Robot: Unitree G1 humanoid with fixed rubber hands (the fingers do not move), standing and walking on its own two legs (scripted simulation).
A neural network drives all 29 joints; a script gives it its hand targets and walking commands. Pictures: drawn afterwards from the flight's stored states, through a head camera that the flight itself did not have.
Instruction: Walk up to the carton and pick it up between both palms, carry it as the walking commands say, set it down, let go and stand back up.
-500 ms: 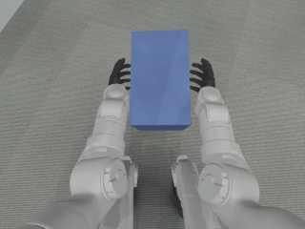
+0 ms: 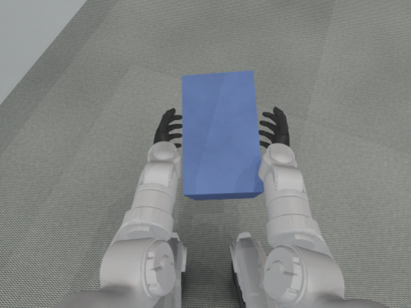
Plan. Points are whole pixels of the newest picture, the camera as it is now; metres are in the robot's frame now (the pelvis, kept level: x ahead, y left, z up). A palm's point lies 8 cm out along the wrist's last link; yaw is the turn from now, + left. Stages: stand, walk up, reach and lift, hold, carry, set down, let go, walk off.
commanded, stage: reach and lift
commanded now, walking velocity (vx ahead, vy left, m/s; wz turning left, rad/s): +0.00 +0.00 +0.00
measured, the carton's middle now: (221, 142) +0.45 -0.04 -0.11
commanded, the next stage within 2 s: none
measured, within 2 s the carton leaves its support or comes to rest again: neither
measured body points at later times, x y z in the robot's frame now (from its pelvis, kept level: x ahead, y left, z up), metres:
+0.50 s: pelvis +0.01 +0.00 +0.07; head +0.13 +0.00 +0.50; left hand +0.40 +0.09 +0.03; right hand +0.39 -0.14 +0.05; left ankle +0.08 +0.13 -0.60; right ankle +0.06 -0.15 -0.60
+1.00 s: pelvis +0.03 +0.01 +0.12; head +0.07 +0.02 +0.57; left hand +0.39 +0.10 +0.11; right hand +0.38 -0.14 +0.13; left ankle +0.08 +0.13 -0.60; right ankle +0.06 -0.15 -0.60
